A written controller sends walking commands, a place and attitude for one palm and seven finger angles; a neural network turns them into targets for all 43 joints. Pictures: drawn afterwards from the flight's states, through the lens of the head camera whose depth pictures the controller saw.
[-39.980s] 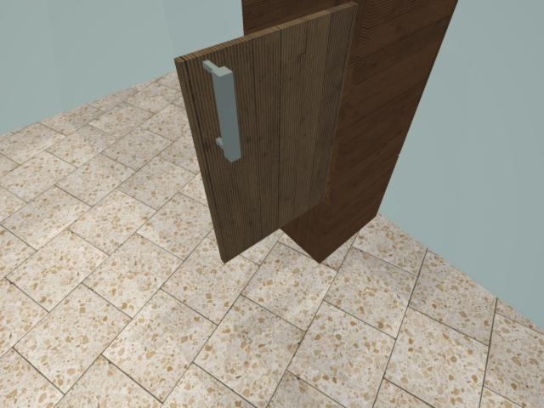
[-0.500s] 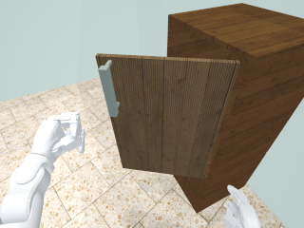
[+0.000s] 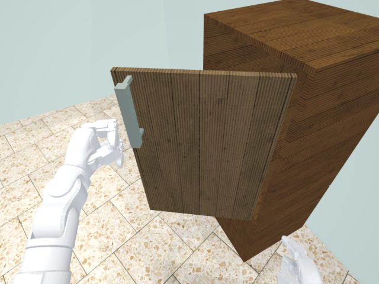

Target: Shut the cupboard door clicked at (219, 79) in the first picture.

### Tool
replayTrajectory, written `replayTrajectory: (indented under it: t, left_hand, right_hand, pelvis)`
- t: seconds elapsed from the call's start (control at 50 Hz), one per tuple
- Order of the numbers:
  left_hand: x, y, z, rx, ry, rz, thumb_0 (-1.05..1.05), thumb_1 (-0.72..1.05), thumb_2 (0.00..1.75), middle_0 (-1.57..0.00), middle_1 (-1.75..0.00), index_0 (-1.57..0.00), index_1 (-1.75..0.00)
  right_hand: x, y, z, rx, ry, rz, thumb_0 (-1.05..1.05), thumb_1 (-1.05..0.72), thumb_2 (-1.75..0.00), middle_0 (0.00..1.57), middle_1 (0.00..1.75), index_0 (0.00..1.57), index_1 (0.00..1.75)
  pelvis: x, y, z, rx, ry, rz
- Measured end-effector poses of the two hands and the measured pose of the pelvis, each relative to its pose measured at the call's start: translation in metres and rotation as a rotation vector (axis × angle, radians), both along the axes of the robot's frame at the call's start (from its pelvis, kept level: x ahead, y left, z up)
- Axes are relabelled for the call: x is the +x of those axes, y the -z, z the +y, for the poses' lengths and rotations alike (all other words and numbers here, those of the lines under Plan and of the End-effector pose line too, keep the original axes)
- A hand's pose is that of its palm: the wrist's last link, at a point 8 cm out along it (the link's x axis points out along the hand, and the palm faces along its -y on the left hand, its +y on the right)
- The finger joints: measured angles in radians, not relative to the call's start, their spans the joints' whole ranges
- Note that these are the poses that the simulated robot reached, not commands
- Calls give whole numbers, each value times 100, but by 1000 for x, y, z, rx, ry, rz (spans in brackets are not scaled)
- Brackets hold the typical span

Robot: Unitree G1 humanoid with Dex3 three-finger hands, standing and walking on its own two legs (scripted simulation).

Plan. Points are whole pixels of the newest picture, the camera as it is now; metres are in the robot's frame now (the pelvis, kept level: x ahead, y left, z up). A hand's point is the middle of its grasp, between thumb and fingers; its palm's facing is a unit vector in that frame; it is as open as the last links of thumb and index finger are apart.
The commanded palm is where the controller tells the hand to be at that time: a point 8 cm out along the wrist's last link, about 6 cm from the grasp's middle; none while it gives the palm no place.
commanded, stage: bring the fist close to the handle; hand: left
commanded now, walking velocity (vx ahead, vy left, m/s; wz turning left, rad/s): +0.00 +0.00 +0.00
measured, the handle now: (132, 113) +0.44 +0.17 +0.16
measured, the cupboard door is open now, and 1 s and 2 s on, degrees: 55 55 38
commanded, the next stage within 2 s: push the door shut along its arc in 0.58 s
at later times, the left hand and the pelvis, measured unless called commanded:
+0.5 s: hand (125, 138) +0.35 +0.16 +0.16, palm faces -0.01 -1.00 -0.05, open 3.1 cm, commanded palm +0.32 +0.21 +0.16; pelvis +0.01 -0.01 +0.00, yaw -1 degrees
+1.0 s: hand (130, 129) +0.37 +0.16 +0.17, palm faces -0.08 -1.00 -0.05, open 3.1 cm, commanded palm +0.36 +0.20 +0.16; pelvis +0.00 -0.01 +0.00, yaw +0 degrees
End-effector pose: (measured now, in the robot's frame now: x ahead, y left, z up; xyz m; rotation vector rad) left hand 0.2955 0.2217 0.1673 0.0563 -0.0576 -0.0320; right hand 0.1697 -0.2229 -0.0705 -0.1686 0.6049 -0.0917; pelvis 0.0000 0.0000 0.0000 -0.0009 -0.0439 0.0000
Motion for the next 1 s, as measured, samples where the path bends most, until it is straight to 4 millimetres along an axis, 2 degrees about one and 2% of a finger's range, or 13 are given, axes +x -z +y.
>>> replayTrajectory:
  t: [0.3,0.48,0.64,0.74,0.88,1.0]
  left_hand:
    - [41,0,-9,-13,-4,26,1,90,90,-130,-150,-130,-150]
    - [37,4,-4,-9,-21,26,1,90,90,-130,-150,-130,-150]
    - [28,1,-3,-8,-18,12,1,90,90,-130,-150,-130,-150]
    - [26,0,-8,-8,-4,15,1,90,90,-130,-150,-130,-150]
    - [39,-4,-12,-1,23,20,1,90,90,-130,-150,-130,-150]
    - [57,-8,-10,-8,51,31,1,89,91,-130,-150,-130,-150]
  right_hand:
    - [-9,5,-16,-9,48,69,1,-91,-90,21,30,20,30]
    - [-14,7,-22,-8,67,87,1,-91,-90,21,30,20,30]
    - [-7,6,-21,-7,54,70,1,-91,-90,21,30,20,30]
    - [-2,4,-17,-3,43,51,1,-91,-90,21,30,20,30]
    - [-5,3,-14,-4,37,60,1,-91,-90,21,30,20,30]
    - [-19,8,-19,-11,59,97,1,-91,-90,21,30,20,30]
  pelvis:
    - [5,-1,-4,4,11,17]
    - [8,-2,-6,6,20,20]
    - [7,-1,-7,4,11,14]
    - [4,-1,-6,4,5,9]
    - [0,-1,-7,4,1,6]
    - [-3,-1,-8,4,1,17]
